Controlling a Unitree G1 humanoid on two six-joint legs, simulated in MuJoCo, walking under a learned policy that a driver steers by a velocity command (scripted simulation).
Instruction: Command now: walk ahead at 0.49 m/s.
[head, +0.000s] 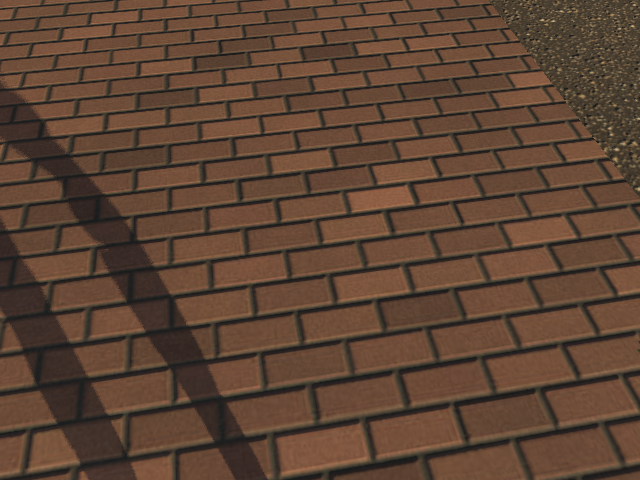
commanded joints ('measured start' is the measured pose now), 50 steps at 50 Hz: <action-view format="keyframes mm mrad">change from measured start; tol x32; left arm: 1 33 42 11 -42 12 5 6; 50 20 140 62 -117 14 -29 -2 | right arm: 1 -42 -135 -22 -57 2 -17 -19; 50 -121 -142 -76 -307 16 30 -5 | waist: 1 47 73 54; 14 112 100 -72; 16 124 -309 -348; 36 104 -5 108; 44 -21 316 -367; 50 62 61 -70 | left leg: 1 -101 285 -217 -202 59 173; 12 123 334 -261 -34 55 98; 18 -624 127 -214 1036 -327 -25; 32 -568 216 -106 532 170 -55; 41 -205 51 86 351 -75 69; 44 577 441 -892 66 -194 379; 50 22 267 -416 -49 158 201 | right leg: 1 -23 -43 4 -149 156 27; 12 141 63 -32 -647 145 13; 16 1047 -326 583 -777 -51 -230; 23 530 -141 47 -958 225 -122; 36 709 -184 -231 -958 325 -103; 41 719 -164 -311 -561 925 -49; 42 583 -118 -323 -316 822 -9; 44 -61 157 -78 295 -414 65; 50 27 -22 25 32 -75 42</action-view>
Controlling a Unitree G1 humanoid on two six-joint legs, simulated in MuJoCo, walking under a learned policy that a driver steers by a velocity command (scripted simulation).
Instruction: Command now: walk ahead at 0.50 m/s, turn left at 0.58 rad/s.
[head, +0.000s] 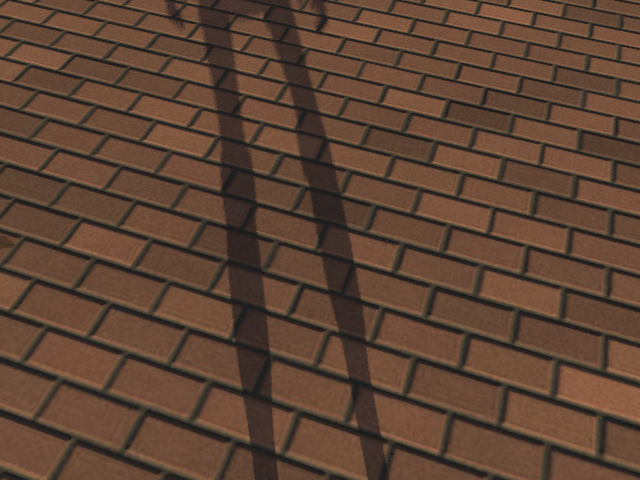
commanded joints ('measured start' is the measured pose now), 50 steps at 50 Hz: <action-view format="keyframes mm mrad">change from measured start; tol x32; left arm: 1 44 96 31 -65 21 10 4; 14 -295 60 1 -180 6 -9 -45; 22 288 168 46 -45 5 -4 -44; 50 210 137 0 -10 -32 14 -20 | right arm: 1 -19 -116 -25 -84 0 -27 -16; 21 265 -30 25 -3 -4 -19 -45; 43 -303 -58 25 -157 6 -48 2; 50 170 -167 -19 -34 -10 -38 -21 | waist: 1 37 38 -115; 16 -79 110 -3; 22 109 -233 -443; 41 102 -45 8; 50 -115 183 -318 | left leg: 1 155 257 -337 -262 261 188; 13 311 277 -271 -232 217 113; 19 356 242 -230 73 728 48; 22 -366 13 -212 843 -389 -64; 23 -442 80 -194 877 -320 -59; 43 -316 157 -28 31 151 -71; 47 305 176 -54 12 165 41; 48 723 435 -467 5 77 190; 50 649 480 -594 -154 -85 179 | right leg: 1 -132 -43 27 -89 84 23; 16 -191 54 -22 -716 336 -38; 19 190 115 -78 -755 326 -107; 22 909 -300 712 -885 72 -345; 27 344 -128 271 -1024 243 -232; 37 367 -70 44 -1075 419 -195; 46 528 -109 31 -752 803 -136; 50 -296 82 94 110 -193 -37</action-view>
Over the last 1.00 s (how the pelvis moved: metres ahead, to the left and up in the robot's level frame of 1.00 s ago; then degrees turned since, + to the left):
0.50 0.06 -0.01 27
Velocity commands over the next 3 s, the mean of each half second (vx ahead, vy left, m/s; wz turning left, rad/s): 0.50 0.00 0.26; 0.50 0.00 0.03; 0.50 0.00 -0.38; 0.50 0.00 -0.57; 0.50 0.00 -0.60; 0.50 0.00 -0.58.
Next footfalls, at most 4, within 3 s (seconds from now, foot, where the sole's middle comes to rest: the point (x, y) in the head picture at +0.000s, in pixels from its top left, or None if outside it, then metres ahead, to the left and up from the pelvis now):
0.40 right None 0.41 -0.13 -0.77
0.94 left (259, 375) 0.67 0.14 -0.77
1.50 right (361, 266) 0.97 -0.10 -0.77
1.96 left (314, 173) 1.29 0.02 -0.77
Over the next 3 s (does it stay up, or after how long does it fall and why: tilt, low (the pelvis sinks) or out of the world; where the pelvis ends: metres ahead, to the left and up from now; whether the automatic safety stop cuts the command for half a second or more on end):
stays up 1.53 -0.38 -0.01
